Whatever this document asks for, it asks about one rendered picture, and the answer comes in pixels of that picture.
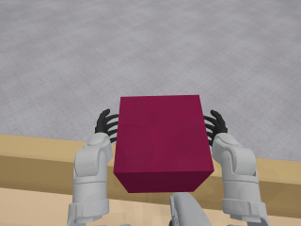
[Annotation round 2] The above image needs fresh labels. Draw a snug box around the robot right hand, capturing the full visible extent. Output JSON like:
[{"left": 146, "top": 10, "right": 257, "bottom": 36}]
[{"left": 203, "top": 110, "right": 228, "bottom": 147}]

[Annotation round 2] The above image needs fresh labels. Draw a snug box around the carton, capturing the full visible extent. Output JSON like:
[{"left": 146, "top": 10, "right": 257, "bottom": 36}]
[{"left": 113, "top": 94, "right": 214, "bottom": 193}]

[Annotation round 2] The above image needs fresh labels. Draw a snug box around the robot right thigh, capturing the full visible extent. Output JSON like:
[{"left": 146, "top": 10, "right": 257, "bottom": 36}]
[{"left": 169, "top": 192, "right": 213, "bottom": 226}]

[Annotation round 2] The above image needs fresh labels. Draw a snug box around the robot left hand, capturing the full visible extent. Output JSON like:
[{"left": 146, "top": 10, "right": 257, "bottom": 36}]
[{"left": 94, "top": 108, "right": 119, "bottom": 143}]

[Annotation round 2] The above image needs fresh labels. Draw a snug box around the right robot forearm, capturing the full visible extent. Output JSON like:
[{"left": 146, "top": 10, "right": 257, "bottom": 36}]
[{"left": 212, "top": 133, "right": 270, "bottom": 226}]

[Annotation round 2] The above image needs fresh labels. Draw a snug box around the left robot forearm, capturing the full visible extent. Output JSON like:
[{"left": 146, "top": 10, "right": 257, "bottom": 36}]
[{"left": 67, "top": 132, "right": 114, "bottom": 226}]

